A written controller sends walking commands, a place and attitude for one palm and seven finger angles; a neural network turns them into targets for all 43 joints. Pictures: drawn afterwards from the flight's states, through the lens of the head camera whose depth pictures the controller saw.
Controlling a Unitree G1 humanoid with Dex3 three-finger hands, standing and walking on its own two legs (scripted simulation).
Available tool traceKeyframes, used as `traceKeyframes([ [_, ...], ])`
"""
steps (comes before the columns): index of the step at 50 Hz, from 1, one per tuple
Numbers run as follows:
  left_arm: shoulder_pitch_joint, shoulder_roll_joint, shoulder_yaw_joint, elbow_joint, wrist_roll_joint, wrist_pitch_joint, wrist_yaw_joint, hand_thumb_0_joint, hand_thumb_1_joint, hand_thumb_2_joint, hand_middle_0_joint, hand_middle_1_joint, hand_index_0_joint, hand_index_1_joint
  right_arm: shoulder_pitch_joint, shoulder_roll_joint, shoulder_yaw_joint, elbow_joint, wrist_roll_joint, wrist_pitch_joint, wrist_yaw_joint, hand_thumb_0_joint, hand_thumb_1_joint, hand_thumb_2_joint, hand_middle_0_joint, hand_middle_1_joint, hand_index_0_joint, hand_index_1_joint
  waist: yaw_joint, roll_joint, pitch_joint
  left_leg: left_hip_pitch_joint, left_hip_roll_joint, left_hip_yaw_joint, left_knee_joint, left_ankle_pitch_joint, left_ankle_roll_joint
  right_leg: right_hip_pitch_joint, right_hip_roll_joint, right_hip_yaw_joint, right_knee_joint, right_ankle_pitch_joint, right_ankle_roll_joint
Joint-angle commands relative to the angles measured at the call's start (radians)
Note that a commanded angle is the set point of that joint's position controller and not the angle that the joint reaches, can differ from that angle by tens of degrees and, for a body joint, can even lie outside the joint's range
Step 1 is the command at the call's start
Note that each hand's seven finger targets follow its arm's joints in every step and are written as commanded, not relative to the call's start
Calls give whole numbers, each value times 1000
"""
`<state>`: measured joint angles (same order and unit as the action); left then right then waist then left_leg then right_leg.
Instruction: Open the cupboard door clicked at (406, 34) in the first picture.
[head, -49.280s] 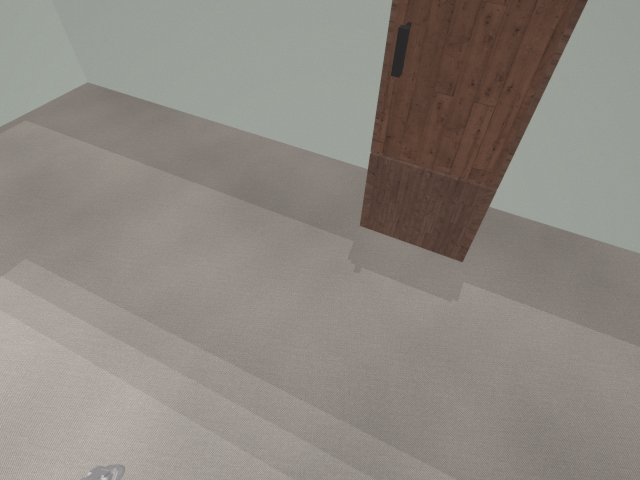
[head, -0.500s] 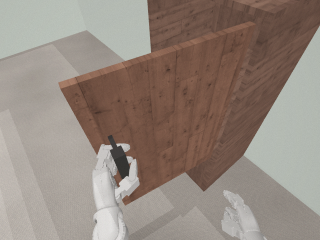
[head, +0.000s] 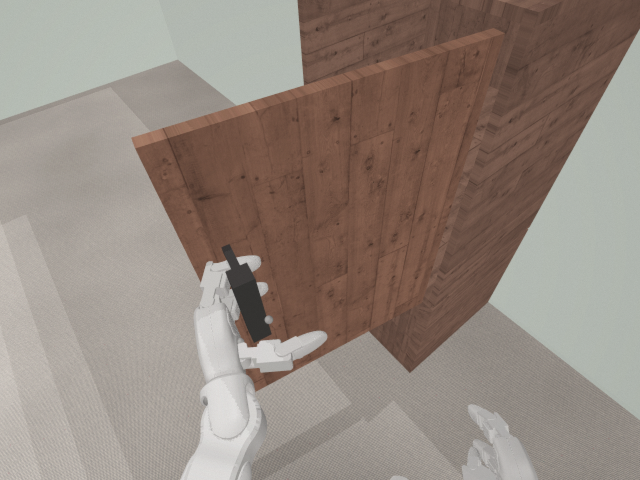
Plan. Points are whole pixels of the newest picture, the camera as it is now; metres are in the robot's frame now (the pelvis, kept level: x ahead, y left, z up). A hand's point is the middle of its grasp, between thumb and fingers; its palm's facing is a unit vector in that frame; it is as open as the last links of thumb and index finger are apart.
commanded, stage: open thumb and fingers to let go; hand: left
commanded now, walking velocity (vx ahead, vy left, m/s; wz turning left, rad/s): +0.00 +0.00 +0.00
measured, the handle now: (244, 293) +0.33 +0.12 +0.06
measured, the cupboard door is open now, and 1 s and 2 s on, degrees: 80 81 81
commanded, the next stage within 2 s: slide the hand sideways off the handle in 0.32 s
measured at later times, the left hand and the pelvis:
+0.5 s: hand (261, 326) +0.28 +0.09 +0.07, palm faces +0.19 -0.98 -0.04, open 14.9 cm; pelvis -0.01 +0.02 +0.00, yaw +0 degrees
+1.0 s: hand (253, 352) +0.25 +0.09 +0.07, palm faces -0.17 -0.99 +0.00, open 16.0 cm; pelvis +0.01 +0.03 -0.01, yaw -1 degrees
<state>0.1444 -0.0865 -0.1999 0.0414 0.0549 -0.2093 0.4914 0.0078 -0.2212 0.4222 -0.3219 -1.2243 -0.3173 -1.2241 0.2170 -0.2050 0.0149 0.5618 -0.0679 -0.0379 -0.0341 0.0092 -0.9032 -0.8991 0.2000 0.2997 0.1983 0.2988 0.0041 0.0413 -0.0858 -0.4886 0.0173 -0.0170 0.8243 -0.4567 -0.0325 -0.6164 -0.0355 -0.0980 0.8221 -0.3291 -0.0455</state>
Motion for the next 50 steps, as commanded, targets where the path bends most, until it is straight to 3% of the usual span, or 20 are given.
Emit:
traceKeyframes([
  [1, -217, -13, 4, -180, 29, -63, 9, 0, -500, 300, -267, -1000, -267, -1000, -112, -71, -23, -163, -2, -57, -2, 0, -900, -900, 200, 300, 200, 300, 3, -146, -160, -95, -48, 17, -112, 93, 45, 243, -16, 102, -192, -41, 23],
  [3, -248, -47, -25, -190, 34, -61, 14, 0, -500, 300, -250, -900, -250, -900, -116, -67, -21, -168, -4, -56, 1, 0, -900, -900, 200, 300, 200, 300, 4, -112, -171, -83, -47, 17, -118, 103, 45, 234, -11, 84, -170, -17, 20],
  [6, -241, -42, -18, -175, 36, -57, 21, 0, -500, 300, -225, -750, -225, -750, -112, -69, -21, -169, -5, -53, 4, 0, -900, -900, 200, 300, 200, 300, 11, -92, -185, -81, -45, 13, -123, 120, 41, 238, -5, 71, -153, 15, 14],
  [7, -254, -56, -29, -160, 37, -54, 22, 0, -500, 300, -217, -700, -217, -700, -111, -67, -19, -165, -6, -51, 5, 0, -900, -900, 200, 300, 200, 300, 2, -117, -170, -81, -42, 11, -124, 122, 42, 228, -4, 62, -149, 20, 16],
  [10, -307, -62, -39, -161, 44, -49, 34, 0, -500, 300, -192, -550, -192, -550, -120, -67, -17, -165, -5, -46, 6, 0, -900, -900, 200, 300, 200, 300, -2, -95, -166, -81, -41, 8, -126, 103, 39, 208, -3, 58, -146, -9, 15],
  [13, -327, -76, -40, -148, 38, -39, 44, 0, -500, 300, -167, -400, -167, -400, -127, -68, -16, -163, -6, -39, 4, 0, -900, -900, 200, 300, 200, 300, 2, -116, -181, -80, -41, 4, -128, 103, 40, 209, 1, 52, -141, -13, 14],
  [15, -315, -79, -41, -155, 34, -37, 44, 0, -500, 300, -150, -300, -150, -300, -125, -67, -17, -163, -5, -37, 6, 0, -900, -900, 200, 300, 200, 300, 5, -99, -190, -75, -39, 3, -129, 121, 35, 212, 4, 44, -131, 9, 11],
  [21, -353, -106, -71, -140, 38, -24, 52, 0, -500, 300, -150, -300, -150, -300, -134, -69, -15, -161, 1, -28, 9, 0, -900, -900, 200, 300, 200, 300, -2, -111, -178, -74, -36, -9, -133, 113, 33, 193, 8, 33, -121, -4, 9],
  [22, -369, -8, -266, -128, 153, -61, -156, 0, -500, 300, -150, -300, -150, -300, -60, -103, -13, -122, -1, -40, 13, 0, -900, -900, 200, 300, 200, 300, -86, -163, -138, -46, -29, -2, -108, 125, 55, 152, 0, 61, -111, 75, 11],
  [23, -402, 66, -183, -197, 116, -100, -265, 0, -500, 300, -150, -300, -150, -300, -50, -100, -21, -159, 10, -52, 6, 0, -900, -900, 200, 300, 200, 300, -55, -125, -203, -61, -32, -2, -104, 143, 59, 188, -6, 62, -93, 115, 7],
  [24, -392, 87, -183, -225, 99, -120, -349, 0, -500, 300, -150, -300, -150, -300, -55, -101, -20, -169, 16, -60, -1, 0, -900, -900, 200, 300, 200, 300, -41, -84, -240, -42, -35, -1, -102, 158, 58, 210, -7, 67, -80, 135, 2],
  [26, -386, 75, -209, -228, 27, -117, -501, 0, -500, 300, -150, -300, -150, -300, -44, -102, -12, -188, 41, -87, -5, 0, -900, -900, 200, 300, 200, 300, -52, -6, -224, -19, -38, -5, -107, 149, 54, 193, -6, 64, -80, 125, -1],
  [28, -365, 59, -166, -216, -86, -82, -583, 0, -500, 300, -150, -300, -150, -300, -51, -104, -3, -207, 65, -115, -13, 0, -900, -900, 200, 300, 200, 300, -54, -51, -173, -37, -34, -22, -126, 96, 48, 180, 3, 45, -99, 57, 7],
  [30, -336, 37, -127, -209, -154, -48, -585, 0, -500, 300, -150, -300, -150, -300, -57, -106, 2, -218, 78, -142, -16, 0, -900, -900, 200, 300, 200, 300, -45, -93, -134, -56, -33, -37, -144, 58, 43, 166, 8, 30, -110, -5, 14],
  [32, -258, 60, -77, -233, -168, -34, -555, 0, -500, 300, -150, -300, -150, -300, -58, -110, -1, -225, 80, -161, -8, 0, -900, -900, 200, 300, 200, 300, -16, -84, -149, -60, -36, -35, -150, 71, 37, 175, 8, 24, -100, -9, 13],
  [36, -117, 109, -35, -295, -129, -23, -502, 0, -500, 300, -150, -300, -150, -300, -41, -114, -8, -241, 68, -171, 12, 0, -900, -900, 200, 300, 200, 300, 12, -96, -162, -68, -34, -22, -140, 142, 33, 194, 7, 25, -80, 57, 12],
  [39, -85, 125, -28, -361, -104, -24, -483, 0, -500, 300, -150, -300, -150, -300, -36, -111, -9, -256, 62, -168, 20, 0, -900, -900, 200, 300, 200, 300, 8, -69, -164, -71, -32, -13, -128, 150, 31, 183, 6, 27, -66, 67, 11],
  [41, -31, 173, 17, -357, -94, -19, -474, 0, -500, 300, -150, -300, -150, -300, -28, -117, -9, -257, 59, -161, 19, 0, -900, -900, 200, 300, 200, 300, 15, -94, -151, -91, -32, -10, -123, 145, 31, 187, 9, 32, -65, 63, 10],
  [42, -13, 151, -3, -385, -93, -19, -476, 0, -500, 300, -150, -300, -150, -300, -35, -111, -6, -268, 59, -159, 21, 0, -900, -900, 200, 300, 200, 300, 13, -73, -143, -90, -32, -7, -122, 145, 32, 181, 8, 31, -61, 67, 10],
  [50, 198, 200, 74, -464, -103, -9, -475, 0, -500, 300, -150, -300, -150, -300, -11, -106, -10, -303, 59, -132, 20, 0, -900, -900, 200, 300, 200, 300, 30, -80, -160, -109, -34, 11, -93, 220, 30, 220, 15, 33, -34, 175, 10],
])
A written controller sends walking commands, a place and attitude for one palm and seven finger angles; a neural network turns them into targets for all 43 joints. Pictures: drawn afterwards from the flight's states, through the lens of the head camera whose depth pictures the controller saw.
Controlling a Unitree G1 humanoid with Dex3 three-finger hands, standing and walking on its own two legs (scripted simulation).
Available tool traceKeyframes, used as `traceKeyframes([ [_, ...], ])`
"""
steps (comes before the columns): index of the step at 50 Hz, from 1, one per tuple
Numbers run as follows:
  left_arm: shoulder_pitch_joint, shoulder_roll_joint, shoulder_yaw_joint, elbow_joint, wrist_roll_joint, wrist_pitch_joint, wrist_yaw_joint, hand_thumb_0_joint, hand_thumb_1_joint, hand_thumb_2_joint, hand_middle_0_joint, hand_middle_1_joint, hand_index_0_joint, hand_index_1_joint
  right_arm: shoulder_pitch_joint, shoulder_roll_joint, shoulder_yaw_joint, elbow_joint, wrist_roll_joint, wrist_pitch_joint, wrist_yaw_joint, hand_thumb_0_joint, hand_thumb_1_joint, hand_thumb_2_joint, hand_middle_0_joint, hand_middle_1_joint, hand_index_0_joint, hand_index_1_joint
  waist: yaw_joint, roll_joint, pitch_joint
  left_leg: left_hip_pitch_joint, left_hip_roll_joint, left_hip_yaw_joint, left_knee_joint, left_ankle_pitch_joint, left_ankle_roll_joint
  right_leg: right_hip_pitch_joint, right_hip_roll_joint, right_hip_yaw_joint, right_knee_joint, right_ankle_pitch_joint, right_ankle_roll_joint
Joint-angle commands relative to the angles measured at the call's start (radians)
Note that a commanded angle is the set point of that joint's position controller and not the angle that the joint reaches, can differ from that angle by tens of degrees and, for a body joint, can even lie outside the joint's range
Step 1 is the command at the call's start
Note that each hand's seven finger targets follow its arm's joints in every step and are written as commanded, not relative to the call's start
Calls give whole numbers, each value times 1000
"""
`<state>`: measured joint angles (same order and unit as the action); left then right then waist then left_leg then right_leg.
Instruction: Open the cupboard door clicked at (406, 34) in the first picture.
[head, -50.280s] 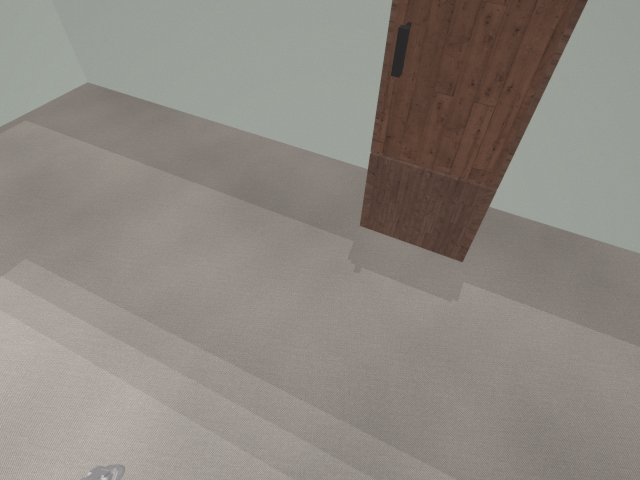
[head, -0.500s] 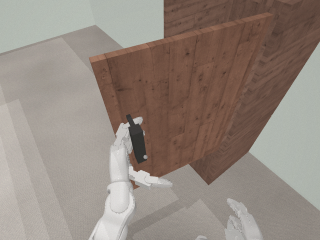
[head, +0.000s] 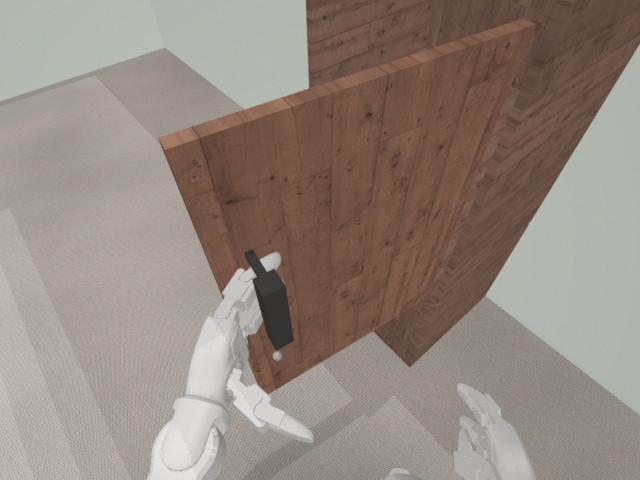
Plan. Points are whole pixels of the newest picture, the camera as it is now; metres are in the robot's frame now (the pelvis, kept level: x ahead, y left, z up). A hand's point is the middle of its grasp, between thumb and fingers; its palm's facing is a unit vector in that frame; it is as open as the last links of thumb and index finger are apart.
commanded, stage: slide the hand sideways off the handle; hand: left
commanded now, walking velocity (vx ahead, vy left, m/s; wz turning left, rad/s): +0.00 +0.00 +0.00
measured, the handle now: (267, 299) +0.31 +0.09 +0.07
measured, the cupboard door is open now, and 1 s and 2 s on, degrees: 81 81 81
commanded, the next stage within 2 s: draw the hand back to the body in 0.62 s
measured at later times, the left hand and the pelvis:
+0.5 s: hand (220, 393) +0.20 +0.12 +0.07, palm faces -0.07 -1.00 -0.05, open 16.0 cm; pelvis +0.01 -0.02 -0.01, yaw +1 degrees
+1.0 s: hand (166, 391) +0.19 +0.16 +0.10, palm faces -0.05 -1.00 -0.07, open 16.3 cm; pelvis +0.00 +0.00 +0.00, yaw +1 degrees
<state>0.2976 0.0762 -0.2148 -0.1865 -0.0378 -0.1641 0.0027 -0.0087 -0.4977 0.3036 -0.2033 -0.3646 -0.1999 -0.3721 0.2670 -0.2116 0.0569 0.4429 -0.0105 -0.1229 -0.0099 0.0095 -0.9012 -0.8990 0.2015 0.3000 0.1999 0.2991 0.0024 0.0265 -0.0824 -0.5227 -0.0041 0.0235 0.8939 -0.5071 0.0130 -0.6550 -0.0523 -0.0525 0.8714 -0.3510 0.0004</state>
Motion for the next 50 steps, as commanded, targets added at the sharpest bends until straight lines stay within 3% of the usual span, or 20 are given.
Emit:
traceKeyframes([
  [1, 72, 41, 98, -236, -12, -53, 13, 0, -500, 300, -150, -300, -150, -300, -60, -100, -52, -186, 2, -44, -6, 0, -900, -900, 200, 300, 200, 300, 32, -74, -160, -83, -13, -28, -157, 277, -13, 265, 33, -10, -84, 210, -35],
  [2, 61, 44, 95, -254, -13, -58, 9, 0, -500, 300, -150, -300, -150, -300, -58, -101, -53, -188, 1, -44, -8, 0, -900, -900, 200, 300, 200, 300, 19, -77, -154, -84, -11, -28, -149, 273, -12, 251, 33, -8, -81, 213, -31],
  [7, 136, 77, 136, -330, -45, -108, -28, 0, -500, 300, -150, -300, -150, -300, -38, -101, -60, -191, 2, -60, -17, 0, -900, -900, 200, 300, 200, 300, 16, -59, -195, -86, -16, -26, -112, 321, -8, 271, 34, 4, -58, 287, -30],
  [12, 162, 118, 184, -335, -86, -145, -83, 0, -500, 300, -150, -300, -150, -300, -30, -113, -66, -183, 7, -79, -27, 0, -900, -900, 200, 300, 200, 300, -2, -65, -175, -128, -19, -27, -75, 278, -6, 240, 34, 17, -57, 247, -24],
  [16, 185, 163, 247, -331, -122, -156, -128, 0, -500, 300, -150, -300, -150, -300, -33, -119, -70, -179, 14, -89, -38, 0, -900, -900, 200, 300, 200, 300, 9, -53, -197, -157, -24, -25, -55, 259, -6, 255, 32, 37, -62, 208, -26],
  [19, 250, 167, 279, -331, -154, -154, -154, 0, -500, 300, -150, -300, -150, -300, -33, -116, -76, -184, 21, -94, -38, 0, -900, -900, 200, 300, 200, 300, 19, -59, -219, -157, -26, -23, -49, 284, -9, 282, 29, 38, -56, 249, -24],
  [25, 262, 211, 349, -314, -189, -155, -187, 0, -500, 300, -150, -300, -150, -300, -50, -119, -81, -178, 30, -89, -47, 0, -900, -900, 200, 300, 200, 300, 14, -68, -167, -197, -25, -23, -34, 220, -7, 257, 27, 64, -85, 134, -21],
  [27, 247, 210, 336, -326, -193, -163, -205, 0, -500, 300, -150, -300, -150, -300, -55, -124, -80, -179, 30, -95, -49, 0, -900, -900, 200, 300, 200, 300, 9, -26, -163, -192, -24, -23, -28, 218, -6, 241, 27, 66, -83, 123, -24],
  [29, 276, 212, 340, -323, -209, -169, -230, 0, -500, 300, -150, -300, -150, -300, -53, -125, -82, -179, 33, -103, -51, 0, -900, -900, 200, 300, 200, 300, 8, -38, -169, -189, -23, -25, -26, 208, -5, 234, 28, 61, -86, 104, -21],
  [31, 219, 211, 321, -323, -217, -175, -252, 0, -500, 300, -150, -300, -150, -300, -56, -136, -78, -171, 34, -111, -55, 0, -900, -900, 200, 300, 200, 300, -9, -42, -144, -196, -20, -32, -20, 193, -3, 210, 30, 62, -94, 64, -23],
  [33, 214, 213, 319, -319, -223, -177, -260, 0, -500, 300, -150, -300, -150, -300, -55, -138, -78, -171, 35, -122, -57, 0, -900, -900, 200, 300, 200, 300, -9, -48, -146, -194, -19, -37, -17, 180, -4, 199, 30, 59, -92, 36, -21],
  [36, 175, 235, 329, -311, -215, -163, -251, 0, -500, 300, -150, -300, -150, -300, -58, -145, -76, -165, 35, -129, -61, 0, -900, -900, 200, 300, 200, 300, -7, -25, -130, -199, -17, -41, -23, 150, -4, 171, 34, 48, -90, -21, -25],
  [38, 188, 253, 353, -358, -211, -152, -234, 0, -500, 300, -150, -300, -150, -300, -60, -140, -74, -176, 39, -135, -60, 0, -900, -900, 200, 300, 200, 300, 14, 12, -173, -163, -16, -46, -47, 170, -6, 199, 35, 29, -76, 9, -29],
  [40, 180, 261, 357, -384, -204, -131, -217, 0, -500, 300, -150, -300, -150, -300, -58, -135, -68, -178, 42, -137, -59, 0, -900, -900, 200, 300, 200, 300, 19, 47, -177, -134, -16, -50, -74, 194, -8, 210, 41, 8, -70, 54, -30],
  [45, 181, 247, 365, -369, -214, -69, -204, 0, -500, 300, -150, -300, -150, -300, -69, -132, -58, -168, 47, -140, -60, 0, -900, -900, 200, 300, 200, 300, 16, -4, -120, -115, -8, -60, -123, 171, -11, 221, 47, -10, -107, 35, -23],
  [48, 216, 253, 382, -378, -221, -41, -218, 0, -500, 300, -150, -300, -150, -300, -79, -130, -54, -164, 49, -148, -59, 0, -900, -900, 200, 300, 200, 300, 30, 19, -121, -86, -7, -59, -148, 203, -13, 255, 46, -15, -118, 72, -26],
  [50, 207, 261, 389, -391, -225, -26, -227, 0, -500, 300, -150, -300, -150, -300, -78, -133, -50, -160, 50, -152, -58, 0, -900, -900, 200, 300, 200, 300, 24, 2, -104, -70, -5, -63, -162, 216, -13, 258, 50, -23, -128, 91, -24],
])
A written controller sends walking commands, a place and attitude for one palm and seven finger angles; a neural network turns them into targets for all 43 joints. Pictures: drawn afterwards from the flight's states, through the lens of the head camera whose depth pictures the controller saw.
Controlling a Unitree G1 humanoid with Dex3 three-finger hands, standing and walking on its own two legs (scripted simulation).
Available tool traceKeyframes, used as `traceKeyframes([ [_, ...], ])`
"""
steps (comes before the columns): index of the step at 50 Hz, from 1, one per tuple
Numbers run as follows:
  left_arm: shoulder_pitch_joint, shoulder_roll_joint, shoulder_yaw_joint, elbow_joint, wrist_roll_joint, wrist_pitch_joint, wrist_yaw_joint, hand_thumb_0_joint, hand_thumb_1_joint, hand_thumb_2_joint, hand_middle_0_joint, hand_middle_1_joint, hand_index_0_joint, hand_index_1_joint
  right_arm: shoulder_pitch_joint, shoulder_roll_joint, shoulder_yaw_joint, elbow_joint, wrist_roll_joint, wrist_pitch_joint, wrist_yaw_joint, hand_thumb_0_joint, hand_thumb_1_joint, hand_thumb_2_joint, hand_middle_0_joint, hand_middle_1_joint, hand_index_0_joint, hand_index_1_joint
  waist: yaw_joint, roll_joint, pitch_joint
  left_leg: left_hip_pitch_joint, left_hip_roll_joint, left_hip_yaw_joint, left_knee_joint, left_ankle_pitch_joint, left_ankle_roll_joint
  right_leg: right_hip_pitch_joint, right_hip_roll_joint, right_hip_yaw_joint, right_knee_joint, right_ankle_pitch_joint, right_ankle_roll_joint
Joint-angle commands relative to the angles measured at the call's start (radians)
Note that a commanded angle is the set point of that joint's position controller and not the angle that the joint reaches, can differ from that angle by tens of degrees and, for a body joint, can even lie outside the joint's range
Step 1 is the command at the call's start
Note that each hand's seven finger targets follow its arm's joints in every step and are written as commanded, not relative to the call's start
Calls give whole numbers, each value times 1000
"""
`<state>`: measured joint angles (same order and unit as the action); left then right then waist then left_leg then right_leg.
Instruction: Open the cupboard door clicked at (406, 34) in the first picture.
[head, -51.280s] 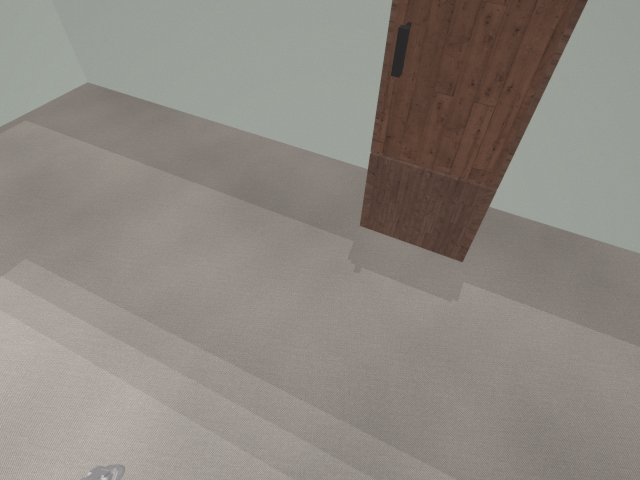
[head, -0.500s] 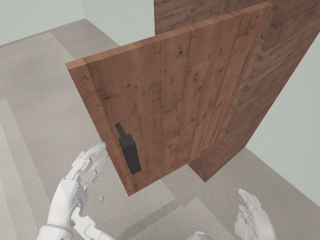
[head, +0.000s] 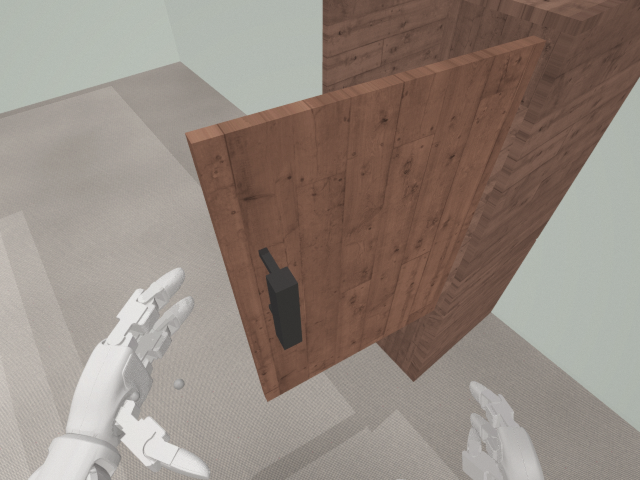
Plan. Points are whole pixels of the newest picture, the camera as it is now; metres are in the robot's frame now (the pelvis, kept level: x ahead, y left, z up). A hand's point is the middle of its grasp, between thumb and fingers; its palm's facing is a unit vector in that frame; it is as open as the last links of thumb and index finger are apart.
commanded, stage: draw the hand back to the body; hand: left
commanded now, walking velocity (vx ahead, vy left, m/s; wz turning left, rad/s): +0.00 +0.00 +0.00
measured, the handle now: (278, 298) +0.32 +0.08 +0.08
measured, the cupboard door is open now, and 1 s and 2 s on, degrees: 81 81 81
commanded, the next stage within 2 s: step back with the hand held close in 1.30 s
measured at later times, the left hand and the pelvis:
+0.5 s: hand (95, 352) +0.20 +0.22 +0.15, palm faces +0.27 -0.90 -0.35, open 14.1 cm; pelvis +0.02 +0.01 +0.04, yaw +0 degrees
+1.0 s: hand (31, 287) +0.22 +0.25 +0.22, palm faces +0.45 -0.79 -0.41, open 8.3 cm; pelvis +0.03 +0.00 +0.05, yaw -1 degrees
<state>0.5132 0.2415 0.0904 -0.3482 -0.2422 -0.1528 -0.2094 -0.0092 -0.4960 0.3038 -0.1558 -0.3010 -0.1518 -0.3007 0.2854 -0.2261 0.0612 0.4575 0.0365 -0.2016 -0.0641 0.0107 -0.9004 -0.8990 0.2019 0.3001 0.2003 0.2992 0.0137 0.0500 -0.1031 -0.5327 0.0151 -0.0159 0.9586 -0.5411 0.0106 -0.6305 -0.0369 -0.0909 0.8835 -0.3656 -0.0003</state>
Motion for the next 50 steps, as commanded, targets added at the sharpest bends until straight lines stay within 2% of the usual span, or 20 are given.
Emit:
traceKeyframes([
  [1, -8, 108, 96, -228, -21, -30, -16, 0, -500, 300, -150, -300, -150, -300, -105, -121, -55, -167, 3, -76, -4, 0, -900, -900, 200, 300, 200, 300, 18, -7, -81, -53, -24, -22, -230, 258, -10, 244, 34, 20, -145, 110, -26],
  [6, -28, 126, 130, -262, -41, -17, -29, 0, -500, 300, -150, -300, -150, -300, -110, -125, -49, -152, 4, -96, -5, 0, -900, -900, 200, 300, 200, 300, 19, -10, -61, -14, -22, -27, -258, 262, -11, 262, 38, 14, -176, 114, -24],
  [11, -77, 153, 162, -276, -50, 1, -46, 0, -325, 375, -156, -300, -156, -300, -113, -132, -44, -129, 9, -117, -10, 0, -900, -900, 200, 300, 200, 300, 18, 7, -52, 33, -18, -35, -292, 277, -15, 288, 41, 8, -205, 128, -23],
  [12, -90, 278, 183, -389, 116, 7, 124, 0, -290, 390, -158, -300, -158, -300, -97, -118, -61, -133, -16, -99, -35, 0, -900, -900, 200, 300, 200, 300, 62, 28, -68, 33, -7, -16, -349, 267, -4, 365, 28, 59, -234, 129, -31],
  [13, 9, 173, 133, -360, 135, 36, 196, 0, -255, 405, -159, -300, -159, -300, -83, -97, -51, -128, -25, -95, -38, 0, -900, -900, 200, 300, 200, 300, 40, 44, -19, 33, -13, -15, -372, 262, -12, 361, 23, 45, -249, 122, -31],
  [14, 32, 130, 94, -343, 159, 52, 236, 0, -220, 420, -160, -300, -160, -300, -84, -95, -45, -115, -27, -83, -34, 0, -900, -900, 200, 300, 200, 300, 38, 53, 19, 40, -4, -22, -388, 288, -15, 364, 20, 35, -256, 128, -30],
  [16, 34, 163, 124, -335, 183, 60, 285, 0, -150, 450, -162, -300, -162, -300, -99, -101, -54, -98, -30, -67, -35, 0, -900, -900, 200, 300, 200, 300, 41, -12, 13, 85, 6, -17, -402, 352, -10, 404, 19, 34, -289, 178, -30],
  [20, 1, 173, 133, -349, 212, 49, 319, 0, -10, 510, -168, -300, -168, -300, -119, -103, -51, -79, -35, -54, -33, 0, -900, -900, 200, 300, 200, 300, 40, 30, 23, 164, 8, -12, -459, 416, -13, 449, 17, 33, -328, 206, -25],
  [22, -13, 175, 141, -332, 216, 47, 329, 0, 60, 540, -170, -300, -170, -300, -131, -104, -50, -66, -37, -52, -35, 0, -900, -900, 200, 300, 200, 300, 40, 38, 57, 187, 12, -14, -490, 432, -16, 467, 16, 30, -352, 210, -26],
  [26, -39, 212, 190, -322, 223, 35, 340, 0, 200, 600, -175, -300, -175, -300, -154, -107, -53, -41, -41, -50, -34, 0, -900, -900, 200, 300, 200, 300, 51, 14, 42, 248, 16, -14, -530, 479, -17, 521, 18, 31, -389, 241, -26],
  [30, -25, 214, 224, -324, 219, 27, 339, 0, 340, 660, -180, -300, -180, -300, -162, -102, -58, -20, -46, -48, -25, 0, -900, -900, 200, 300, 200, 300, 58, 17, 24, 300, 18, -2, -550, 606, -25, 573, 15, 33, -412, 328, -23],
  [34, -46, 228, 266, -289, 212, 26, 337, 0, 480, 720, -185, -300, -185, -300, -179, -102, -63, -5, -45, -29, -20, 0, -900, -900, 200, 300, 200, 300, 60, -10, 44, 317, 16, 11, -574, 574, -15, 598, 20, 40, -447, 338, -22],
  [35, -65, 233, 273, -294, 212, 23, 336, 0, 515, 735, -186, -300, -186, -300, -182, -103, -65, -2, -42, -25, -20, 0, -900, -900, 200, 300, 200, 300, 57, 12, 48, 326, 15, 18, -577, 566, -12, 597, 20, 46, -454, 337, -21],
  [36, -78, 251, 289, -285, 213, 21, 338, 0, 550, 750, -187, -300, -187, -300, -186, -105, -67, 4, -43, -24, -22, 0, -900, -900, 200, 300, 200, 300, 59, 12, 51, 332, 13, 17, -580, 559, -12, 602, 20, 46, -462, 339, -25],
  [38, -88, 247, 301, -282, 208, 19, 338, 0, 620, 780, -190, -300, -190, -300, -186, -101, -66, 5, -44, -18, -20, 0, -900, -900, 200, 300, 200, 300, 59, 6, 51, 340, 13, 17, -589, 574, -11, 613, 19, 45, -466, 350, -22],
  [41, -126, 281, 339, -300, 209, 13, 340, 0, 725, 825, -194, -300, -194, -300, -195, -104, -70, 17, -45, -17, -18, 0, -900, -900, 200, 300, 200, 300, 65, 54, 37, 366, 12, 23, -588, 607, -12, 624, 19, 52, -475, 374, -24],
  [43, -127, 278, 349, -286, 204, 12, 340, 0, 795, 855, -196, -300, -196, -300, -194, -100, -73, 19, -45, -15, -16, 0, -900, -900, 200, 300, 200, 300, 64, 19, 32, 379, 14, 26, -596, 612, -10, 628, 20, 52, -480, 382, -20],
  [46, -164, 300, 384, -270, 200, 9, 342, 0, 900, 900, -200, -300, -200, -300, -204, -103, -75, 27, -44, -10, -17, 0, -900, -900, 200, 300, 200, 300, 65, 19, 60, 378, 12, 30, -602, 583, -6, 624, 21, 55, -495, 373, -23],
  [48, -130, 255, 349, -233, 197, 11, 334, 0, 900, 900, -200, -300, -200, -300, -201, -101, -76, 29, -43, -4, -12, 0, -900, -900, 200, 300, 200, 300, 61, -10, 73, 378, 13, 32, -609, 580, -2, 621, 20, 53, -501, 371, -18],
  [50, -133, 250, 338, -239, 196, 10, 329, 0, 900, 900, -200, -300, -200, -300, -204, -104, -81, 27, -41, 2, -8, 0, -900, -900, 200, 300, 200, 300, 60, -1, 61, 389, 13, 39, -608, 572, 3, 621, 20, 58, -507, 369, -16],
])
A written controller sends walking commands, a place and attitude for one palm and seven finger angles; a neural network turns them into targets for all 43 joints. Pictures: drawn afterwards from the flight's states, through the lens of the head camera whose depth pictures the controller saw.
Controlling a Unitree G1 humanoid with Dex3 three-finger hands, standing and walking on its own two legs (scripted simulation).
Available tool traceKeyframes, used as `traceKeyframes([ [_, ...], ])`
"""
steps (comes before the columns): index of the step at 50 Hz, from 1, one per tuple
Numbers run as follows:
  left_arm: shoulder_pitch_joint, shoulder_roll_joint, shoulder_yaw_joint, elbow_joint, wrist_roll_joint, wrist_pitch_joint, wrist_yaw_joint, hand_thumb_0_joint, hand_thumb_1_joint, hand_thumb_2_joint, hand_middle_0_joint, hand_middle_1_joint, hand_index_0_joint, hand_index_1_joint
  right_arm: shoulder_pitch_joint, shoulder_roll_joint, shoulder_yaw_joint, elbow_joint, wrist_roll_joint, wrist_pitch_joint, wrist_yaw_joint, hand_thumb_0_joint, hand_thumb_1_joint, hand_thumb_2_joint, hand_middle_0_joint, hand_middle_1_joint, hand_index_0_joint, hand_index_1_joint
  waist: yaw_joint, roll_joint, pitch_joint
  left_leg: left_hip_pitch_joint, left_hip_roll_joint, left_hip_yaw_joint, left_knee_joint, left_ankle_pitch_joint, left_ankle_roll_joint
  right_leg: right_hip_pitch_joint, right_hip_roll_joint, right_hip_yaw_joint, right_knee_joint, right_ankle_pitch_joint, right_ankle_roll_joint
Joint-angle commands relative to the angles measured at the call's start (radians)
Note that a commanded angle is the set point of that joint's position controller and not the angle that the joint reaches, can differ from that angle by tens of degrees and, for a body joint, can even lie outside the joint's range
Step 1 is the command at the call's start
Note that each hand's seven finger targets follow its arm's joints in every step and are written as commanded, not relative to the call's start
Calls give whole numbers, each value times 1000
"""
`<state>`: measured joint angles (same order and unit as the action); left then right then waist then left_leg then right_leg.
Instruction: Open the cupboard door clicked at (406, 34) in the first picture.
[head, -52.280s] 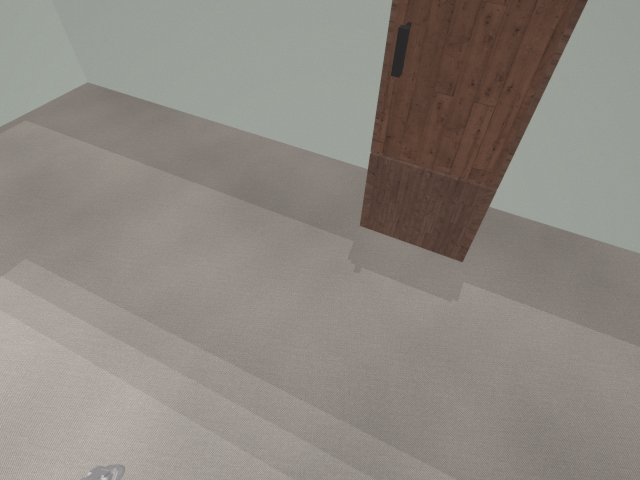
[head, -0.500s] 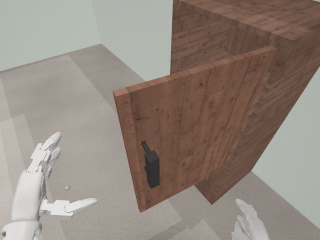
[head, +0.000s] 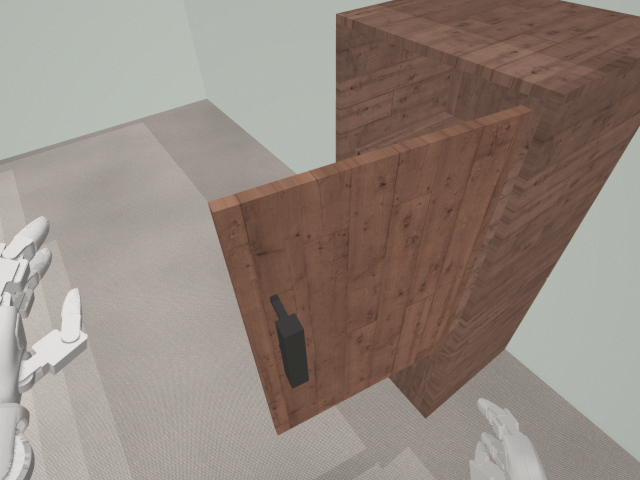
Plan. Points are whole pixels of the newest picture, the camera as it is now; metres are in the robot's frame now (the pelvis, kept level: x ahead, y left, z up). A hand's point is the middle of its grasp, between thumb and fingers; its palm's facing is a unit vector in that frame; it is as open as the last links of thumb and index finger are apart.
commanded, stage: draw the hand back to the body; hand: left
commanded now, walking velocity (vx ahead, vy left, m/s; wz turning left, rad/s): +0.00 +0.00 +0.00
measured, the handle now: (286, 340) +0.29 +0.09 +0.02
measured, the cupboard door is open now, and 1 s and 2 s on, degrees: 81 81 81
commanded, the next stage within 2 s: step back with the hand held close in 0.30 s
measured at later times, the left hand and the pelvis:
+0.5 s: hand (75, 343) +0.18 +0.26 +0.17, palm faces +0.47 -0.78 -0.42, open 7.4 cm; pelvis -0.02 -0.01 +0.00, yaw +0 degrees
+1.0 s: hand (29, 404) +0.13 +0.27 +0.16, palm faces +0.44 -0.75 -0.49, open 7.4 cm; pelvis -0.08 +0.01 -0.02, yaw -1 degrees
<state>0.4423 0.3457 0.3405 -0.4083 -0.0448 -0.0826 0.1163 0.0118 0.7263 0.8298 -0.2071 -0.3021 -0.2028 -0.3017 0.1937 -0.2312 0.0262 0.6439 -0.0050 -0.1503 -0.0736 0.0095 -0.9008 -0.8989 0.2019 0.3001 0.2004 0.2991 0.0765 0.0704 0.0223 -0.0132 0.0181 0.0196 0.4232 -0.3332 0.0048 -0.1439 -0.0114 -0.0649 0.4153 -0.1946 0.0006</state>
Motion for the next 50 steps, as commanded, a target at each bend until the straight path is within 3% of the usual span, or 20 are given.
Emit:
traceKeyframes([
  [1, -65, 156, 93, -172, 1, -62, 3, 0, 900, 900, -200, -300, -200, -300, -118, -103, -47, -157, 0, -49, 2, 0, -900, -900, 200, 300, 200, 300, -1, -10, -54, -134, 10, 2, -73, 353, 7, 133, -6, 33, -41, 192, -20],
  [4, -65, 162, 97, -185, 2, -67, 5, 0, 900, 900, -200, -300, -200, -300, -120, -98, -46, -161, -1, -48, 2, 0, -900, -900, 200, 300, 200, 300, 2, -29, -68, -133, 7, 0, -80, 331, 11, 140, -4, 32, -42, 178, -18],
  [6, -86, 193, 117, -205, 6, -70, 9, 0, 900, 900, -200, -300, -200, -300, -130, -100, -47, -159, -1, -53, -1, 0, -900, -900, 200, 300, 200, 300, 5, -6, -67, -131, 5, 1, -79, 302, 11, 137, -4, 39, -48, 159, -21],
  [8, -84, 180, 112, -212, 7, -74, 11, 0, 900, 900, -200, -300, -200, -300, -127, -94, -43, -157, -2, -58, -3, 0, -900, -900, 200, 300, 200, 300, 3, 25, -68, -133, 2, 0, -85, 298, 9, 140, -5, 38, -47, 152, -21],
  [15, -77, 171, 107, -179, 4, -78, 11, 0, 900, 900, -200, -300, -200, -300, -128, -91, -46, -149, -2, -68, -3, 0, -900, -900, 200, 300, 200, 300, 0, -33, -46, -134, 2, 5, -85, 255, 17, 126, -4, 45, -70, 123, -18],
  [20, -94, 169, 101, -190, 7, -87, 11, 0, 900, 900, -200, -300, -200, -300, -132, -92, -47, -145, -1, -74, -1, 0, -900, -900, 200, 300, 200, 300, 0, -2, -47, -132, 0, 3, -93, 230, 16, 124, -5, 46, -74, 90, -18],
  [21, -176, 217, 131, -241, 9, -94, 18, 0, 900, 900, -200, -300, -200, -300, -142, -98, -45, -143, -2, -80, -5, 0, -900, -900, 200, 300, 200, 300, 1, 40, -69, -121, -3, 1, -91, 229, 15, 133, -8, 51, -74, 95, -22],
  [22, -256, 320, 254, -259, 10, -141, 28, 0, 900, 900, -200, -300, -200, -300, -106, -112, -39, -180, 6, -55, -7, 0, -900, -900, 200, 300, 200, 300, -57, -54, 15, -196, 15, -12, -64, 154, 26, 27, -50, 157, -119, 152, -22],
  [23, -121, 235, 200, -139, 11, -139, 15, 0, 900, 900, -200, -300, -200, -300, -105, -97, -42, -164, 1, -34, -8, 0, -900, -900, 200, 300, 200, 300, -59, -140, -7, -182, 8, -25, -38, 145, 31, 14, -72, 156, -131, 141, -23],
  [25, -46, 187, 148, -156, 17, -141, 4, 0, 900, 900, -200, -300, -200, -300, -109, -109, -49, -180, -4, -10, -1, 0, -900, -900, 200, 300, 200, 300, -64, -113, -53, -168, 9, -7, -17, 172, 28, -4, -89, 156, -125, 155, -23],
  [26, -38, 189, 149, -175, 19, -149, 6, 0, 900, 900, -200, -300, -200, -300, -118, -114, -50, -181, -7, -4, -5, 0, -900, -900, 200, 300, 200, 300, -61, -42, -61, -171, 14, -12, -33, 203, 26, 1, -89, 146, -100, 203, -27],
  [28, 10, 190, 153, -195, 20, -155, 11, 0, 900, 900, -200, -300, -200, -300, -107, -120, -53, -193, -9, 5, -5, 0, -900, -900, 200, 300, 200, 300, -60, 2, -118, -190, 31, -24, -52, 279, 20, 43, -73, 122, -35, 275, -20],
  [30, 41, 215, 181, -216, 21, -156, 17, 0, 900, 900, -200, -300, -200, -300, -105, -118, -62, -207, -8, 18, -5, 0, -900, -900, 200, 300, 200, 300, -58, -36, -166, -207, 41, -25, -39, 349, 18, 75, -68, 112, 9, 359, -13],
  [31, 54, 237, 202, -223, 21, -155, 23, 0, 900, 900, -200, -300, -200, -300, -113, -120, -66, -207, -8, 26, -9, 0, -900, -900, 200, 300, 200, 300, -54, -13, -176, -219, 41, -30, -39, 361, 15, 84, -74, 108, 25, 383, -15],
  [34, 75, 237, 208, -254, 21, -155, 28, 0, 900, 900, -200, -300, -200, -300, -108, -111, -71, -231, -2, 40, -11, 0, -900, -900, 200, 300, 200, 300, -59, -56, -182, -260, 52, -35, -32, 355, 18, 78, -68, 115, 62, 408, -8],
  [35, 80, 241, 215, -251, 21, -155, 30, 0, 900, 900, -200, -300, -200, -300, -109, -109, -74, -234, 0, 43, -12, 0, -900, -900, 200, 300, 200, 300, -61, -74, -173, -276, 51, -35, -28, 317, 21, 62, -71, 125, 59, 385, -6],
  [36, 77, 257, 228, -265, 23, -158, 35, 0, 900, 900, -200, -300, -200, -300, -112, -115, -76, -231, -2, 45, -16, 0, -900, -900, 200, 300, 200, 300, -57, -36, -172, -297, 49, -45, -33, 289, 23, 67, -76, 128, 65, 372, -10],
  [43, 58, 230, 220, -281, 45, -177, 48, 0, 900, 900, -200, -300, -200, -300, -93, -123, -77, -250, 0, 29, -22, 0, -900, -900, 200, 300, 200, 300, -59, 15, -91, -558, 92, -94, -105, -49, 75, 112, -41, 130, 173, 186, 9],
  [46, 20, 234, 225, -272, 56, -184, 53, 0, 900, 900, -200, -300, -200, -300, -85, -127, -79, -250, 2, 20, -24, 0, -900, -900, 200, 300, 200, 300, -64, -8, -46, -651, 84, -99, -90, -231, 91, 101, -53, 161, 171, 97, 5],
  [50, -12, 227, 213, -296, 62, -199, 55, 0, 900, 900, -200, -300, -200, -300, -60, -129, -79, -251, 1, 8, -19, 0, -900, -900, 200, 300, 200, 300, -76, -66, -40, -636, 53, -94, -6, -302, 86, 2, -81, 216, 95, -81, -9],
])
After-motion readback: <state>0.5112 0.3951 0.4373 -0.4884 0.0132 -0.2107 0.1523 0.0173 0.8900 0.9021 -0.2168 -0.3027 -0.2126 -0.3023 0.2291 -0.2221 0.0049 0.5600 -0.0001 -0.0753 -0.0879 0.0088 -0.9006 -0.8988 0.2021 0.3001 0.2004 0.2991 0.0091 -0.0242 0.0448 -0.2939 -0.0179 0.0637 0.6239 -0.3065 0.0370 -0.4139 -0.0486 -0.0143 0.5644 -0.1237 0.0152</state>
